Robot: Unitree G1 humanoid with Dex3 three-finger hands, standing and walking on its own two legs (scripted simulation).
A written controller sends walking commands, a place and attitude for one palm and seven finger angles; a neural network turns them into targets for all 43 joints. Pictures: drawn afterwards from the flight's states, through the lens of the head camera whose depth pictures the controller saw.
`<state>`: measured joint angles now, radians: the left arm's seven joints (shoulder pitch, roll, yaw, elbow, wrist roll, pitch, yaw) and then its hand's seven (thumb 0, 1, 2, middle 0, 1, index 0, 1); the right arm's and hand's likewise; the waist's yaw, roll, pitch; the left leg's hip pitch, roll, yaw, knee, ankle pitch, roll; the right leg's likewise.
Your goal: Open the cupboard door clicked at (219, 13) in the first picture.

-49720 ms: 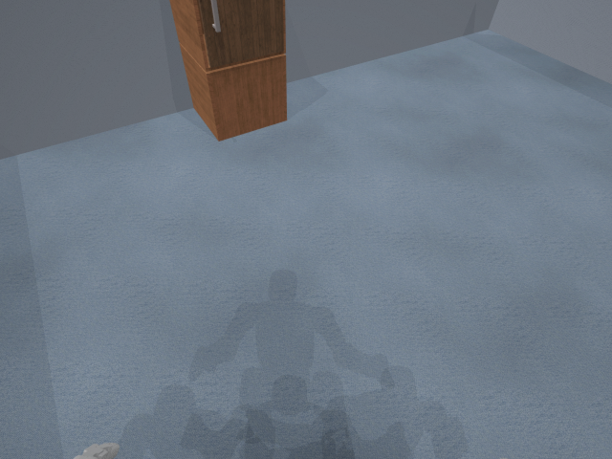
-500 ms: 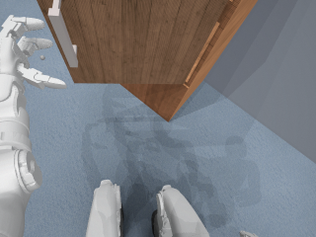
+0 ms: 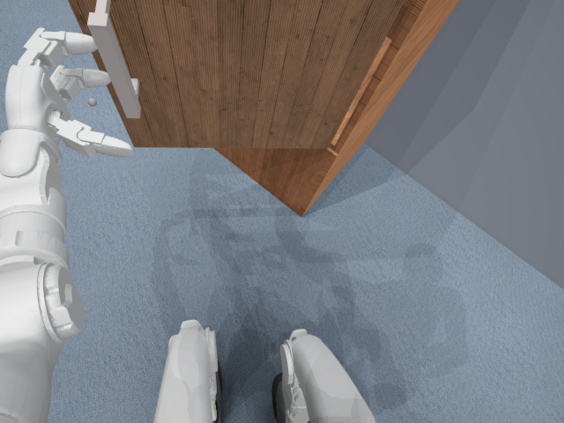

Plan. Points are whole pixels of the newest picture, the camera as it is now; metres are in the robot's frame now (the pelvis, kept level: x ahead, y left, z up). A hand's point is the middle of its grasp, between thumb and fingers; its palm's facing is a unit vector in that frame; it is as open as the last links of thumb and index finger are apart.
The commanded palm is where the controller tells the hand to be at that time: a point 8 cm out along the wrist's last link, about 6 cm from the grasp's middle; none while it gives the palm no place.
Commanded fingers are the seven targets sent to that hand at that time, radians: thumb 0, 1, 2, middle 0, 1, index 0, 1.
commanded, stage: slide the fingers in behind the handle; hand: left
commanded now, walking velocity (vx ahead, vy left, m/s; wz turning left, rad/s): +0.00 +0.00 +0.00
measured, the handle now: (120, 61) +0.57 +0.19 +0.07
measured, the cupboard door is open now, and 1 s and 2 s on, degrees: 43 42 42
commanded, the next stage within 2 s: close the thumb around the handle in 1.32 s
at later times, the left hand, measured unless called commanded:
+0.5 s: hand (115, 99) +0.53 +0.20 +0.04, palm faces +0.04 -1.00 -0.03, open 14.0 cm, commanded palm +0.51 +0.21 +0.05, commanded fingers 0.00 -0.50 0.30 -0.30 -1.20 -0.30 -1.20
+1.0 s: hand (144, 100) +0.53 +0.16 +0.05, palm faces +0.05 -1.00 -0.02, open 14.0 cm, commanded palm +0.50 +0.19 +0.05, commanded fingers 0.00 -0.50 0.30 -0.30 -1.20 -0.30 -1.20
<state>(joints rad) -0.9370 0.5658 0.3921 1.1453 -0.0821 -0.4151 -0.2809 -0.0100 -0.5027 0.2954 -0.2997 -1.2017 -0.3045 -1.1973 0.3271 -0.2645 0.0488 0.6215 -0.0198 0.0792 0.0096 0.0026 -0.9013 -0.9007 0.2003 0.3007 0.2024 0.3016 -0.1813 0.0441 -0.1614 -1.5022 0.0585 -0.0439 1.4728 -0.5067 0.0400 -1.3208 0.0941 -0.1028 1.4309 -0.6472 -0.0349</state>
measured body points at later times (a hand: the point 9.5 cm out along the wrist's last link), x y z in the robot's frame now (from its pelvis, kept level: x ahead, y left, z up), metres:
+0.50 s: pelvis +0.01 +0.00 +0.00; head +0.17 +0.04 +0.42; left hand +0.52 +0.25 +0.05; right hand +0.03 -0.27 -0.10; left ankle +0.07 +0.10 -0.57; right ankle +0.01 -0.11 -0.57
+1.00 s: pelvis +0.01 -0.01 +0.00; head +0.17 +0.03 +0.42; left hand +0.52 +0.21 +0.05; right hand +0.04 -0.27 -0.11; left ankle +0.07 +0.10 -0.57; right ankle +0.01 -0.11 -0.57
